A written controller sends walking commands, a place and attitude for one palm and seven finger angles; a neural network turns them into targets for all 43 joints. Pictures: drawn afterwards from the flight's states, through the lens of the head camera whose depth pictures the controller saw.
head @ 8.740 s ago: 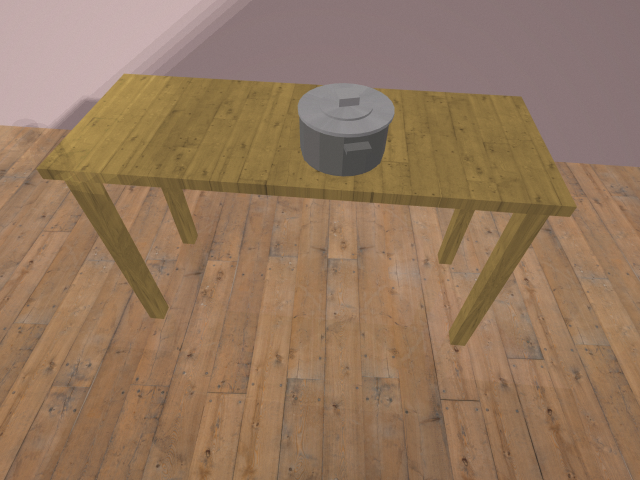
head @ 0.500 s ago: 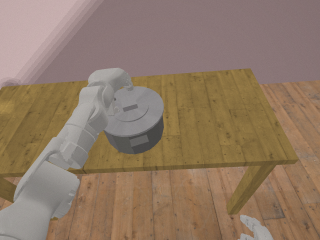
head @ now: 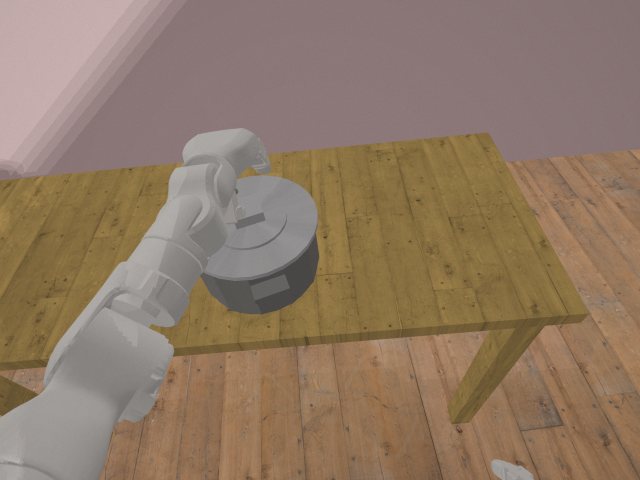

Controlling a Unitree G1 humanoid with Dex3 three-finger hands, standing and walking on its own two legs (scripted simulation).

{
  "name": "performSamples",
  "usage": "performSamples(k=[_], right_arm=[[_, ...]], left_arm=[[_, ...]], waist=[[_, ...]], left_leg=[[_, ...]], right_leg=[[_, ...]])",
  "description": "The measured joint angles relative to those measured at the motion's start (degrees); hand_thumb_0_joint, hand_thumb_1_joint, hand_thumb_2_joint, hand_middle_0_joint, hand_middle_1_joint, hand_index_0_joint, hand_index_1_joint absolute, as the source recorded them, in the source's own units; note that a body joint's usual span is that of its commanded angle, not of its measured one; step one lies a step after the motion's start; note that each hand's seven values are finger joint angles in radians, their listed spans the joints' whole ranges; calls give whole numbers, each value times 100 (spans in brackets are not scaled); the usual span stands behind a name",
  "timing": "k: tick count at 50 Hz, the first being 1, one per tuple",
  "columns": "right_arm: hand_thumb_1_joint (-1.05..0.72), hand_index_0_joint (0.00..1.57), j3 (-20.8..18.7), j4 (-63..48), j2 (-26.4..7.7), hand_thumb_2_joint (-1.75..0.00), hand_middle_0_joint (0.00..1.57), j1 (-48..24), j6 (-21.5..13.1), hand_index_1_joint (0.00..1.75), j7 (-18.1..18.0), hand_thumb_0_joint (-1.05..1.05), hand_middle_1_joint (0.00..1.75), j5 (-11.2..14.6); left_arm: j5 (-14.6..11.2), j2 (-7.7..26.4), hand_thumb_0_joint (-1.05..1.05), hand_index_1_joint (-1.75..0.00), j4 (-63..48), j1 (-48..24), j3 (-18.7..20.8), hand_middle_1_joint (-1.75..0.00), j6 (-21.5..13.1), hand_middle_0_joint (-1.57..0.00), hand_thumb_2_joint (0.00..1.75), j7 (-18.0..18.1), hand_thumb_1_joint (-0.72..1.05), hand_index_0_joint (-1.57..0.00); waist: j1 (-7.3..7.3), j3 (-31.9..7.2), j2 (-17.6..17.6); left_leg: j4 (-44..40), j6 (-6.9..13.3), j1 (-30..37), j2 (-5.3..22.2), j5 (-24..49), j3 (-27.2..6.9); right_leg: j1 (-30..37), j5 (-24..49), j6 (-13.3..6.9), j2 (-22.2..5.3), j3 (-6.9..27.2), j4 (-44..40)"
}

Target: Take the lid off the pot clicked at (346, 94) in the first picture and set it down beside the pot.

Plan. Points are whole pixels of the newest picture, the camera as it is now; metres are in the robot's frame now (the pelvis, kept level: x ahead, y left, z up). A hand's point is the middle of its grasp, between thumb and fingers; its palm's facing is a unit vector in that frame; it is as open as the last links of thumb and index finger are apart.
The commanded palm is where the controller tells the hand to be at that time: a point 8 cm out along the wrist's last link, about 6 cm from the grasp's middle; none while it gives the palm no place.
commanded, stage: move the open hand above the knob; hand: left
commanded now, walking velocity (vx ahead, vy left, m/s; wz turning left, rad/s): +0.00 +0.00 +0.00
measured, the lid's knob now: (246, 210) +0.48 +0.11 +0.06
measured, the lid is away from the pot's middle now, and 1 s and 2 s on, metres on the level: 0.00 0.00 0.00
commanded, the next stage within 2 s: lower the open fingers around the knob in 0.32 s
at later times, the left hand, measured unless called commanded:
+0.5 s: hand (233, 199) +0.44 +0.10 +0.13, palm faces -0.28 -0.05 -0.96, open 10.1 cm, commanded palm +0.43 +0.11 +0.19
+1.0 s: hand (240, 214) +0.44 +0.10 +0.10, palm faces -0.31 -0.06 -0.95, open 10.1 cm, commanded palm +0.43 +0.11 +0.15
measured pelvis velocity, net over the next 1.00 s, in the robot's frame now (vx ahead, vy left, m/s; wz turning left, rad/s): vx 0.00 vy -0.01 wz -0.01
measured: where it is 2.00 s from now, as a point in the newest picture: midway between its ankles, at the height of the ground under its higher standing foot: outside the picture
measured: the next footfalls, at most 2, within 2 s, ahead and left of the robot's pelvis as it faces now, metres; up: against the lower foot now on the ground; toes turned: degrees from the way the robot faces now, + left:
none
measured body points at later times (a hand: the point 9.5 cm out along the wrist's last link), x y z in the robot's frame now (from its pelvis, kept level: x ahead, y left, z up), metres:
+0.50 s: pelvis -0.01 -0.01 +0.00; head +0.01 -0.05 +0.45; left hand +0.45 +0.10 +0.18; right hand +0.14 -0.24 -0.13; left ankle -0.03 +0.10 -0.74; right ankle -0.01 -0.13 -0.74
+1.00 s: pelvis +0.00 -0.01 +0.00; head +0.02 -0.05 +0.45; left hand +0.45 +0.10 +0.15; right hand +0.10 -0.26 -0.14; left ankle -0.03 +0.10 -0.74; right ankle -0.01 -0.13 -0.74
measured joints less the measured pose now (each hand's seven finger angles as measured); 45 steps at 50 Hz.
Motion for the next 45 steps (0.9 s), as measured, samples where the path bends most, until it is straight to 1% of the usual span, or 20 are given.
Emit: performSamples(k=[8,12,15,20,23,26,30,34,40,42,45], right_arm=[[-91,20,51,-74,59,-90,20,-259,7,30,19,1,30,14],[-91,20,109,-112,86,-90,20,-389,36,30,-16,1,30,21],[-91,20,119,-163,108,-90,20,-432,22,30,-49,1,30,15],[-91,20,127,-175,99,-90,20,-421,53,30,-47,1,30,21],[-91,20,120,-150,85,-90,20,-398,71,30,-48,1,30,29],[-91,20,123,-101,71,-90,20,-365,72,30,-71,1,30,21],[-91,20,108,-71,64,-90,20,-264,40,30,-99,1,30,-2],[-91,20,113,-26,60,-90,20,-177,50,30,-112,1,30,-2],[-91,20,48,2,48,-90,20,-23,23,30,-107,1,30,-20],[-91,20,51,34,38,-90,20,-7,38,30,-101,1,30,-17],[-91,20,36,39,33,-90,20,4,52,30,-89,1,30,-3]], left_arm=[[-4,-101,0,-8,-45,-3,-152,-8,112,-85,141,-21,-28,-84],[-1,-146,0,-8,97,-60,-173,-8,121,-85,141,-59,-28,-84],[-15,-113,0,-8,55,-67,-176,-8,80,-85,141,-99,-28,-84],[14,-115,0,-8,94,-85,-191,-8,62,-85,141,-77,-28,-84],[6,-129,0,-8,174,-144,-297,-8,109,-85,141,-92,-28,-84],[-38,-188,0,-8,301,-208,-285,-8,143,-85,141,-140,-28,-84],[-22,-212,0,-8,346,-200,-241,-8,54,-85,141,-152,-28,-84],[-11,-248,0,-8,551,-205,-154,-8,-30,-85,141,-73,-28,-84],[32,-210,0,-8,484,-24,-36,-8,-146,-85,141,109,-28,-84],[28,-215,0,-8,510,39,44,-8,-140,-85,141,168,-28,-84],[38,-185,0,-8,497,131,12,-8,-88,-84,141,206,-28,-84]], waist=[[87,-36,-2],[111,-41,-22],[113,-20,-39],[130,-43,-50],[126,-23,-56],[104,-2,-57],[63,8,-46],[22,18,-53],[-17,9,-28],[-19,-6,-26],[-24,-23,-30]], left_leg=[[16,-13,25,-11,9,-39],[21,-23,35,-10,18,-54],[18,-30,43,-6,32,-63],[23,-44,41,-1,38,-73],[37,-46,27,-4,41,-85],[42,-45,13,-11,48,-92],[22,-42,13,-8,59,-78],[9,-46,5,7,57,-40],[-17,-46,-5,33,53,7],[-20,-47,-2,44,44,23],[-15,-47,-12,55,35,28]], right_leg=[[29,-18,-12,-14,-39,40],[38,-19,-21,-13,-53,56],[46,-13,-30,-10,-63,59],[47,-9,-40,-5,-74,65],[38,-11,-44,-9,-86,81],[22,-12,-44,-17,-93,93],[12,-2,-45,-13,-78,84],[-18,7,-45,4,-40,81],[-43,26,-49,33,5,48],[-44,30,-47,46,22,37],[-48,33,-49,57,25,26]])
